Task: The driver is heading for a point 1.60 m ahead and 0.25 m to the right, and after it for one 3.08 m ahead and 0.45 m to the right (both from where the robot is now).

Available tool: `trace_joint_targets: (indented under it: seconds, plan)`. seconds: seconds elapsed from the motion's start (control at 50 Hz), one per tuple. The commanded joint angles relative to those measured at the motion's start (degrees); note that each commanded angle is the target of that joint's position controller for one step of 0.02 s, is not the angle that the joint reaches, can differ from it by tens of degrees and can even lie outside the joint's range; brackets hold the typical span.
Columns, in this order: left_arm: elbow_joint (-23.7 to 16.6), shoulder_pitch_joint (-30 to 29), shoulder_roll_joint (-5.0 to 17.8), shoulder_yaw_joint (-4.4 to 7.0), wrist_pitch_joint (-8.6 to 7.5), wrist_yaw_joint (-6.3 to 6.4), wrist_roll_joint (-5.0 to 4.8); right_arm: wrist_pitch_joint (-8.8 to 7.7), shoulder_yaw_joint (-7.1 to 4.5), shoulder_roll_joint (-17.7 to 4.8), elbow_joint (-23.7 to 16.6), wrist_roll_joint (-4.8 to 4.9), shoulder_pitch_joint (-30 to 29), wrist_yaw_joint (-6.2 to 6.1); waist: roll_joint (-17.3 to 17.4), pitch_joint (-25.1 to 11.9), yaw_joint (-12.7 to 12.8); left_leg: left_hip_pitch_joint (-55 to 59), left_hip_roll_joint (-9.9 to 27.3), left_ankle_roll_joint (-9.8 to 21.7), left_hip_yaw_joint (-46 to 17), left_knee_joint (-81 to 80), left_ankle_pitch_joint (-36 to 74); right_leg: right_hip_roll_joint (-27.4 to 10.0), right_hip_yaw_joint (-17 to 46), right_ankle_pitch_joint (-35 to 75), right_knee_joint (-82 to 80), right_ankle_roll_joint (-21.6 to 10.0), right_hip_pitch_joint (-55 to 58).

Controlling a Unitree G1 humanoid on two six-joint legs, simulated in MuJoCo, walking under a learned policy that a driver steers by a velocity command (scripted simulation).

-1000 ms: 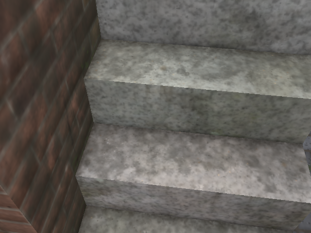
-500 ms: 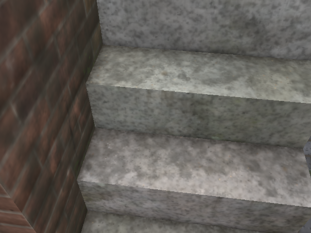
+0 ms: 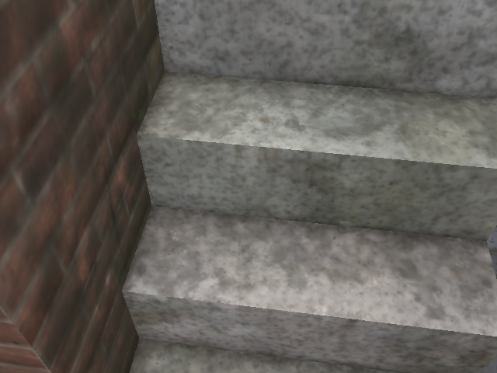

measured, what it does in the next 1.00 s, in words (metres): stands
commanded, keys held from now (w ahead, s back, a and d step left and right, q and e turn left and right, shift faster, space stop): w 1.00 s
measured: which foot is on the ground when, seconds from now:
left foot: down 0.00-1.00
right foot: down 0.00-1.00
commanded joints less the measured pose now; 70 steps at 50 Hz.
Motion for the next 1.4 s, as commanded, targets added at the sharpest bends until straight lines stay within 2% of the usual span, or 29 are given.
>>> trace_joint_targets:
  seconds: [0.02, 0.2, 0.22, 0.24, 0.26, 0.28, 0.32, 0.34, 0.4, 0.42, 0.44, 0.78, 0.82, 1.08, 1.1, 1.12, 1.14, 1.16, 1.18, 1.22, 1.24, 1.26, 1.28, 1.34, 1.36, 1.38, 1.4]
  plan:
    - [-2.9, -1.8, 5.8, 1.0, -0.64, 0.07, 0.02, -0.58, -0.78, -4.8, -2.6, -0.02, -0.2, -0.08, 0.8, -1.9, 0.0, -0.8, 10.3, -2.0, -5.6, 0.1, 21.2, -7.1, 5.2, 16.2, 0.3, -3.0, 2.1]
    - [-2.5, -2.3, 6.0, 0.96, -0.88, 0.04, -0.16, -0.64, -0.65, -4.9, -3.0, -0.06, -1.0, 0.03, 0.8, -1.7, 0.0, -0.9, 10.3, -1.8, -5.9, -0.6, 18.6, -7.2, 5.5, 14.8, -0.3, -3.0, 2.0]
    - [-2.4, -1.8, 5.7, 0.91, -0.79, -0.05, -0.28, -0.23, -0.69, -5.2, -3.3, -0.57, -1.6, 0.19, 0.9, -1.8, -0.1, -0.3, 10.0, -2.0, -5.9, -0.1, 19.4, -6.8, 5.0, 14.7, 0.3, -2.6, 1.8]
    - [-2.4, -1.7, 5.7, 0.88, -0.69, -0.05, -0.28, -0.11, -0.68, -5.1, -3.3, -0.56, -1.6, 0.26, 1.0, -1.9, -0.1, -0.3, 10.0, -2.0, -5.9, 0.0, 19.4, -6.7, 5.0, 14.4, 0.2, -2.4, 1.7]
    - [0.1, 1.7, 6.8, 1.2, -0.34, 0.16, -0.82, -0.1, -1.03, -6.1, -3.7, -1.34, -0.6, 0.39, -0.6, -0.2, -0.8, 0.3, 11.2, -2.1, -6.2, 1.6, 23.9, -6.0, 4.4, 16.3, 1.6, -2.5, 0.5]
    - [0.3, 2.4, 6.4, 1.13, -0.16, 0.23, -0.76, -0.06, -1.12, -6.3, -3.3, -1.0, 0.2, 0.41, 0.4, -1.2, -0.7, 0.3, 11.1, -2.1, -6.2, 2.1, 25.0, -6.0, 4.4, 16.0, 1.7, -2.5, 1.1]
    - [0.1, 1.5, 6.1, 1.09, 0.14, 0.22, -0.48, 0.09, -0.89, -5.5, -3.1, -0.68, -0.1, 0.37, 1.0, -0.9, -0.7, -0.8, 10.9, -2.2, -6.1, 2.0, 21.3, -6.0, 4.5, 14.2, 1.2, -2.5, 1.5]
    - [0.8, 2.7, 6.4, 1.4, -0.15, 0.44, -0.86, 0.44, -0.99, -5.0, -3.4, -1.21, 0.2, 0.55, -0.4, -0.3, -1.5, -2.2, 10.6, -2.1, -5.6, 1.1, 16.0, -6.5, 4.9, 14.3, 2.0, -2.1, 2.0]
    - [0.7, 2.3, 6.5, 1.54, -0.16, 0.43, -0.59, 0.59, -0.89, -4.6, -3.4, -1.21, -0.2, 0.57, 0.5, 1.1, -1.3, -4.3, 10.1, -2.1, -5.4, -0.1, 11.6, -6.8, 5.5, 14.5, 1.9, -2.2, 2.6]
    - [0.0, 0.9, 6.2, 1.28, 0.3, 0.17, -0.07, 0.33, -0.73, -4.8, -3.1, -0.7, -0.9, 0.29, 2.1, 0.7, -0.4, -3.5, 10.1, -2.2, -5.8, 0.5, 13.9, -6.4, 5.4, 13.8, 0.7, -2.6, 2.2]
    - [0.2, 1.3, 6.5, 1.35, 0.45, 0.13, 0.01, 0.2, -0.74, -4.8, -3.2, -0.62, -0.8, 0.19, 1.7, 0.4, -0.6, -2.7, 10.3, -2.2, -5.8, 0.9, 14.9, -6.1, 5.3, 13.6, 0.6, -2.8, 1.9]
    - [1.6, 3.2, 6.4, 0.98, 0.56, -0.13, -0.09, 0.27, -0.71, -5.4, -2.4, -0.57, 1.0, 0.25, 0.7, 1.4, -0.6, -3.1, 10.3, -2.1, -5.4, 0.4, 11.5, -6.0, 5.6, 13.4, -0.5, -3.0, 2.4]
    - [1.9, 3.1, 6.1, 0.87, 0.22, 0.11, -0.47, 0.54, -0.79, -5.7, -2.7, -0.77, 0.4, -0.07, 0.3, 1.6, -0.9, -2.8, 10.5, -2.2, -5.5, 0.2, 11.8, -5.9, 5.9, 12.3, -1.3, -3.1, 2.3]
    - [1.9, 2.5, 6.3, 0.94, 0.03, 0.08, -0.32, 0.58, -0.77, -5.9, -2.4, -0.58, 0.3, -0.07, 0.9, 1.0, -1.0, -2.5, 10.7, -2.4, -5.2, 0.2, 12.7, -6.0, 6.3, 13.5, -1.4, -3.4, 2.9]
    - [1.2, 0.8, 6.3, 0.8, 0.52, -0.08, -0.44, 0.49, -0.43, -5.6, -2.0, -0.18, 0.4, 0.14, 1.6, 0.2, -0.8, -2.2, 10.1, -2.2, -5.3, 0.4, 13.0, -6.7, 5.9, 13.8, -0.9, -3.8, 3.0]
    - [1.3, 1.1, 6.4, 0.79, 0.7, -0.12, -0.5, 0.44, -0.38, -5.5, -2.1, -0.24, 0.1, 0.21, 1.5, 0.0, -0.5, -1.6, 10.2, -2.2, -5.3, 0.4, 13.0, -6.6, 6.0, 13.4, -0.9, -3.9, 2.5]
    - [2.1, 2.8, 6.4, 0.87, 0.26, 0.03, -0.39, 0.53, -0.72, -5.9, -2.5, -0.72, -0.2, 0.03, 0.6, 0.9, -0.8, -1.7, 10.8, -2.4, -5.1, 0.3, 12.7, -5.9, 6.3, 12.9, -1.5, -3.5, 1.9]
    - [1.5, 0.9, 6.4, 0.69, 0.59, -0.09, -0.47, 0.49, -0.41, -5.8, -2.1, -0.36, 0.2, 0.21, 1.0, 0.5, -0.8, -2.0, 10.2, -2.2, -5.3, 0.4, 12.7, -6.6, 6.0, 13.4, -1.0, -3.7, 2.5]
    - [2.1, 2.5, 6.4, 0.84, 0.19, 0.02, -0.38, 0.54, -0.68, -6.0, -2.4, -0.74, 0.0, 0.02, 0.3, 1.1, -0.8, -1.9, 10.8, -2.3, -5.2, 0.2, 12.6, -5.9, 6.3, 13.0, -1.5, -3.4, 2.0]
    - [1.4, 0.7, 6.4, 0.67, 0.65, -0.15, -0.54, 0.47, -0.35, -5.8, -2.0, -0.36, 0.1, 0.22, 1.0, 0.4, -0.6, -1.6, 10.3, -2.1, -5.4, 0.4, 13.0, -6.6, 6.0, 13.4, -1.0, -3.8, 2.2]
    - [2.2, 2.4, 6.5, 0.78, 0.2, 0.0, -0.42, 0.54, -0.67, -6.2, -2.4, -0.77, -0.1, 0.03, 0.2, 1.1, -0.8, -1.7, 10.9, -2.3, -5.2, 0.3, 12.9, -5.9, 6.3, 13.1, -1.5, -3.4, 1.8]
    - [2.2, 2.1, 6.5, 0.76, 0.01, 0.04, -0.39, 0.58, -0.72, -6.4, -2.3, -0.77, 0.1, -0.01, 0.1, 1.3, -1.1, -2.2, 10.8, -2.4, -5.3, 0.3, 12.9, -6.0, 6.3, 13.4, -1.5, -3.4, 2.3]
    - [1.4, 0.2, 6.4, 0.66, 0.44, -0.12, -0.48, 0.51, -0.36, -6.0, -1.9, -0.32, 0.3, 0.17, 0.9, 0.5, -0.8, -2.1, 10.2, -2.2, -5.4, 0.4, 13.3, -6.7, 6.0, 13.9, -0.9, -3.7, 2.7]
    - [2.2, 1.9, 6.5, 0.76, -0.02, 0.03, -0.4, 0.58, -0.69, -6.4, -2.3, -0.74, -0.1, 0.0, 0.2, 1.0, -1.1, -2.0, 10.8, -2.4, -5.3, 0.3, 13.3, -6.0, 6.3, 13.6, -1.5, -3.4, 2.4]
    - [1.4, 0.0, 6.5, 0.65, 0.41, -0.12, -0.49, 0.52, -0.33, -6.0, -1.9, -0.31, 0.1, 0.19, 0.9, 0.3, -0.8, -2.0, 10.3, -2.3, -5.4, 0.4, 13.5, -6.7, 6.0, 14.1, -0.9, -3.7, 2.8]
    - [1.4, 0.3, 6.6, 0.66, 0.56, -0.16, -0.55, 0.49, -0.29, -5.9, -1.9, -0.34, -0.1, 0.24, 1.0, 0.1, -0.6, -1.4, 10.4, -2.2, -5.4, 0.5, 13.7, -6.7, 6.1, 13.9, -0.9, -3.9, 2.3]
    - [2.2, 2.0, 6.6, 0.76, 0.13, -0.01, -0.46, 0.56, -0.64, -6.3, -2.4, -0.75, -0.5, 0.05, 0.3, 0.8, -0.9, -1.4, 10.9, -2.4, -5.2, 0.4, 13.6, -6.0, 6.4, 13.5, -1.5, -3.5, 1.9]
